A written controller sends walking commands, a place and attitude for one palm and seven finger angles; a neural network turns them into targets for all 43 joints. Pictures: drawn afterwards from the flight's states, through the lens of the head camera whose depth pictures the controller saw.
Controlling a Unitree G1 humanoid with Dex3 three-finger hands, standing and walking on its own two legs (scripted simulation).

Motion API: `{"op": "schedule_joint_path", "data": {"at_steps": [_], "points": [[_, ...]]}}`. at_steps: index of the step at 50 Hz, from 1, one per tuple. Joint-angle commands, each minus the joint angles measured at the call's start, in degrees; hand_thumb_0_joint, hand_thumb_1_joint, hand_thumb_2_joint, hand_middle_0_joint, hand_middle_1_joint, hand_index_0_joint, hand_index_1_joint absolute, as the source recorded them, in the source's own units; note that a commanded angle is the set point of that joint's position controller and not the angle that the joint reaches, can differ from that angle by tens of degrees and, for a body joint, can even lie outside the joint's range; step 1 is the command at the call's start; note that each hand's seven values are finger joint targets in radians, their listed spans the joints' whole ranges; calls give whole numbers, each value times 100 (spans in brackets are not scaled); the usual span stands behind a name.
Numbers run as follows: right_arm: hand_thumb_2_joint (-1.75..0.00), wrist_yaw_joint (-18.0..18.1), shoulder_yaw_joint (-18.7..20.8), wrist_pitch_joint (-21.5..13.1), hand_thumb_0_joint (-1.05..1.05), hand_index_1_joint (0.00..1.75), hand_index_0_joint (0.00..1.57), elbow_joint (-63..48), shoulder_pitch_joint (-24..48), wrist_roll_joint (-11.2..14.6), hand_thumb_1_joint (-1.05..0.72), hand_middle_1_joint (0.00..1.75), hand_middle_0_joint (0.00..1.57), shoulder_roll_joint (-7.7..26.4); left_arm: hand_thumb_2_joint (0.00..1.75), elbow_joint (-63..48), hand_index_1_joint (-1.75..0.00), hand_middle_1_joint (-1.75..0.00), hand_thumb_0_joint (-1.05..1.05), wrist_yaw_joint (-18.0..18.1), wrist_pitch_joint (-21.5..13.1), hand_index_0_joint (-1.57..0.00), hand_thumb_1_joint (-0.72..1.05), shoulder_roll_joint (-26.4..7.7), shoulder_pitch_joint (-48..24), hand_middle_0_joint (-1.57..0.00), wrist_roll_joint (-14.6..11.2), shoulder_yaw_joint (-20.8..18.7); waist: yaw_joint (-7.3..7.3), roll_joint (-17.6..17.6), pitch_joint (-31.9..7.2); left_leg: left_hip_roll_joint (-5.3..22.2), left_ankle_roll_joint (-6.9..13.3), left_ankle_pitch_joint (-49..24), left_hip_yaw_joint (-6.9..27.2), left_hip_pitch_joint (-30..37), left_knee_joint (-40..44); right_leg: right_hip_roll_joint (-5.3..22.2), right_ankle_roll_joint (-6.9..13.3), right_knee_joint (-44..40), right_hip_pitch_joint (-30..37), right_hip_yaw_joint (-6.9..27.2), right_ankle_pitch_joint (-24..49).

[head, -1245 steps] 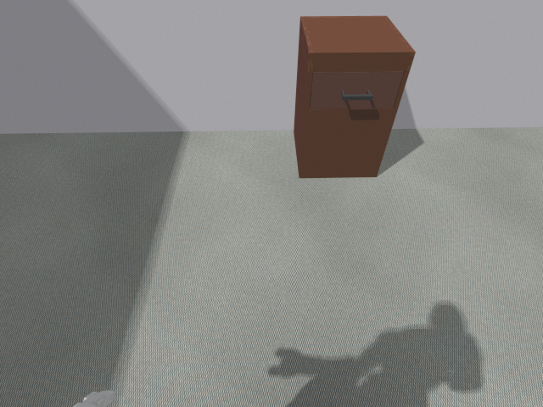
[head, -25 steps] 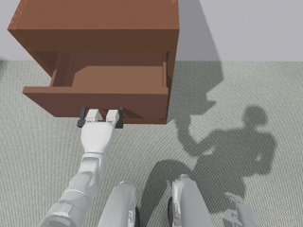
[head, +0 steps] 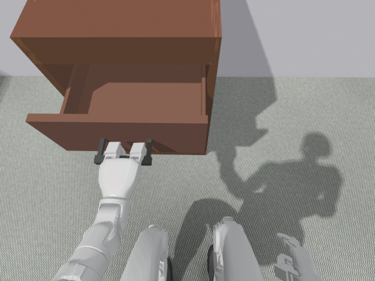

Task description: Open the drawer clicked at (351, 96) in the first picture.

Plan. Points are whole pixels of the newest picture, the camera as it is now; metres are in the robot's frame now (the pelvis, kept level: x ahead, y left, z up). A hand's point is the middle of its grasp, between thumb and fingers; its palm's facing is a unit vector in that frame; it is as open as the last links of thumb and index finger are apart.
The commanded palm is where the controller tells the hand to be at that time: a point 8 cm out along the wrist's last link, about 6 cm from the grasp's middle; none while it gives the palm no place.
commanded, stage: pull the drawer open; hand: left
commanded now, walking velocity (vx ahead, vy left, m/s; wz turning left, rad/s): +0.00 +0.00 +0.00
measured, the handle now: (124, 152) +0.40 +0.16 -0.07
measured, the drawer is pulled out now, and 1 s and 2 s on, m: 0.15 0.18 0.21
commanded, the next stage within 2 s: none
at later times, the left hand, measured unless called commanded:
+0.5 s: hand (129, 183) +0.33 +0.15 -0.09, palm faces -0.05 -0.10 -0.99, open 5.5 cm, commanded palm +0.29 +0.17 -0.05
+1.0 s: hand (128, 189) +0.32 +0.15 -0.09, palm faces -0.06 -0.10 -0.99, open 5.5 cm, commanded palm +0.27 +0.17 -0.05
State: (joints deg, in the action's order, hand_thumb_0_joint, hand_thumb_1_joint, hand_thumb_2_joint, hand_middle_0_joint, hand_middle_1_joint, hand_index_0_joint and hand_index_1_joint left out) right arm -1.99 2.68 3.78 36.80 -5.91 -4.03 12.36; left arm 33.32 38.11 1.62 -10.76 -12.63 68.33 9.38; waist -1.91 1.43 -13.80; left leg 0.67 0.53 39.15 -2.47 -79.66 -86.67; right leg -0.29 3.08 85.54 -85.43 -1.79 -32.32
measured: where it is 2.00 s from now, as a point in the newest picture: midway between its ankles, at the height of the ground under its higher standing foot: outside the picture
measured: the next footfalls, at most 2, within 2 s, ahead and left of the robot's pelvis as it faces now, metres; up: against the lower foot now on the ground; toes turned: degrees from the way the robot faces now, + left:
none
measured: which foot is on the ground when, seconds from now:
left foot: down 0.00-1.00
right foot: down 0.00-1.00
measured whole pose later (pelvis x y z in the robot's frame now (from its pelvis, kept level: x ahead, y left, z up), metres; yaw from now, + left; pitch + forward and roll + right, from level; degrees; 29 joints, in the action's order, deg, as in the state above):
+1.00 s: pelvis +0.00 +0.00 +0.00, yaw +0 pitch +32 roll +2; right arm -1.8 2.2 3.1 35.6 -5.4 -4.2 12.5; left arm 27.9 38.6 0.9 -10.6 -6.0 68.7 10.0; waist -1.4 1.3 -14.0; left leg 0.7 0.4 39.7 -2.5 -79.3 -87.4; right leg -0.5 3.1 86.3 -85.2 -1.7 -32.8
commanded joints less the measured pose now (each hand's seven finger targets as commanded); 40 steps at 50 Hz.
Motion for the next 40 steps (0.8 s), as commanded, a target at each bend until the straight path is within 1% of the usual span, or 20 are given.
{"op": "schedule_joint_path", "data": {"at_steps": [1, 2, 4, 7, 8, 10, 12, 14, 15, 16, 17, 18, 21, 23, 25, 27, 30, 32, 36, 40], "points": [[-90, 25, 231, -199, 0, 30, 20, -573, -300, 10, -90, 30, 20, 640, 90, -640, -135, -135, 0, 228, -24, -40, 90, -540, 272, -40, -77, -321, 124, -564, -2601, -256, 128, -1928, 116, 769, 858, -40, -47, -1076, 2962, 463, 2502], [-90, 25, 233, -204, 0, 30, 20, -576, -279, 13, -90, 30, 20, 643, 90, -661, -135, -135, 0, 230, -23, -40, 90, -561, 244, -40, -77, -326, 148, -479, -2579, -258, 121, -1839, 105, 746, 861, -33, -45, -1097, 2919, 476, 2361], [-90, 33, 227, -215, 0, 30, 20, -578, -271, 17, -90, 30, 20, 649, 90, -644, -135, -135, 0, 243, -16, -40, 90, -570, 224, -40, -68, -335, 131, -532, -2533, -258, 129, -1764, 105, 725, 865, -37, -52, -1120, 2871, 487, 2200], [-90, 35, 232, -226, 0, 30, 20, -594, -251, 14, -90, 30, 20, 653, 90, -703, -135, -135, 0, 262, -7, -40, 90, -554, 272, -40, -50, -321, 152, -413, -2575, -250, 125, -1861, 110, 809, 865, -41, -39, -1070, 2815, 450, 2285], [-90, 30, 233, -219, 0, 30, 20, -594, -261, 17, -90, 30, 20, 655, 90, -761, -135, -135, 0, 256, 2, -40, 90, -512, 272, -40, -59, -275, 130, -460, -2615, -246, 130, -1892, 125, 852, 872, -44, -43, -1070, 2829, 447, 2333], [-90, 28, 226, -227, 0, 30, 20, -624, -250, 21, -90, 30, 20, 646, 90, -754, -135, -135, 0, 249, 19, -40, 90, -620, 469, -40, -94, -412, 200, -489, -2632, -263, 118, -1936, 111, 796, 871, -49, -30, -1057, 2952, 453, 2432], [-90, 18, 229, -218, 0, 30, 20, -651, -251, 22, -90, 30, 20, 647, 90, -841, -135, -135, 0, 245, 29, -40, 90, -475, 523, -40, -92, -270, 178, -465, -2661, -251, 118, -1948, 135, 875, 898, -48, -36, -1050, 2917, 446, 2449], [-90, 24, 232, -219, 0, 30, 20, -657, -255, 31, -90, 30, 20, 642, 90, -896, -135, -135, 0, 233, 34, -40, 90, -502, 575, -40, -122, -289, 172, -527, -2658, -249, 123, -1902, 114, 864, 896, -38, -51, -1094, 2969, 464, 2429], [-90, 30, 221, -229, 0, 30, 20, -646, -222, 26, -90, 30, 20, 637, 90, -842, -135, -135, 0, 232, 29, -40, 90, -626, 609, -40, -136, -424, 203, -551, -2629, -252, 113, -1910, 116, 781, 873, -50, -39, -1075, 2986, 488, 2478], [-90, 35, 214, -224, 0, 30, 20, -649, -241, 27, -90, 30, 20, 645, 90, -869, -135, -135, 0, 247, 12, -40, 90, -658, 546, -40, -102, -433, 197, -520, -2635, -250, 110, -1891, 122, 775, 872, -49, -41, -1048, 2952, 492, 2423], [-90, 34, 214, -231, 0, 30, 20, -647, -225, 28, -90, 30, 20, 638, 90, -829, -135, -135, 0, 232, 27, -40, 90, -508, 534, -40, -108, -284, 155, -518, -2588, -247, 118, -1836, 120, 772, 867, -40, -52, -1076, 2910, 472, 2354], [-90, 43, 217, -231, 0, 30, 20, -632, -222, 28, -90, 30, 20, 651, 90, -854, -135, -135, 0, 239, 14, -40, 90, -561, 431, -40, -94, -324, 134, -504, -2522, -242, 119, -1805, 132, 792, 866, -51, -46, -1083, 2800, 482, 2257], [-90, 48, 203, -247, 0, 30, 20, -618, -230, 33, -90, 30, 20, 651, 90, -769, -135, -135, 0, 261, 19, -40, 90, -658, 448, -40, -83, -430, 178, -467, -2487, -240, 120, -1809, 120, 752, 869, -53, -37, -1071, 2794, 454, 2186], [-90, 54, 212, -252, 0, 30, 20, -624, -220, 25, -90, 30, 20, 651, 90, -782, -135, -135, 0, 255, 30, -40, 90, -518, 404, -40, -73, -280, 118, -539, -2486, -238, 127, -1748, 132, 762, 864, -40, -53, -1103, 2765, 452, 2115], [-90, 54, 210, -256, 0, 30, 20, -635, -212, 30, -90, 30, 20, 658, 90, -814, -135, -135, 0, 268, 30, -40, 90, -648, 460, -40, -71, -419, 192, -452, -2548, -246, 117, -1861, 143, 808, 874, -62, -24, -1041, 2779, 426, 2197], [-90, 39, 214, -242, 0, 30, 20, -659, -226, 32, -90, 30, 20, 650, 90, -852, -135, -135, 0, 261, 46, -40, 90, -480, 552, -40, -61, -237, 172, -423, -2577, -242, 118, -1894, 149, 912, 905, -56, -28, -1055, 2776, 397, 2239], [-90, 28, 221, -229, 0, 30, 20, -709, -200, 30, -90, 30, 20, 650, 90, -981, -135, -135, 0, 253, 73, -40, 90, -439, 704, -40, -77, -214, 201, -375, -2648, -240, 112, -2056, 179, 1025, 934, -69, -10, -1016, 2787, 363, 2397], [-90, 28, 215, -209, 0, 30, 20, -717, -212, 35, -90, 30, 20, 654, 90, -1049, -135, -135, 0, 235, 74, -40, 90, -392, 704, -40, -94, -135, 162, -461, -2641, -234, 124, -2002, 163, 1027, 921, -55, -33, -1062, 2827, 400, 2422], [-90, 49, 197, -232, 0, 30, 20, -718, -220, 32, -90, 30, 20, 640, 90, -1022, -135, -135, 0, 226, 21, -40, 90, -508, 845, -40, -108, -275, 175, -570, -2547, -238, 117, -1922, 159, 889, 909, -54, -39, -1068, 2897, 452, 2430], [-90, 41, 186, -260, 0, 30, 20, -730, -165, 19, -90, 30, 20, 625, 90, -1112, -135, -135, 0, 240, -26, -40, 90, -531, 913, -40, -81, -278, 210, -379, -2519, -243, 109, -1927, 159, 911, 889, -72, -7, -1042, 2818, 436, 2393]]}}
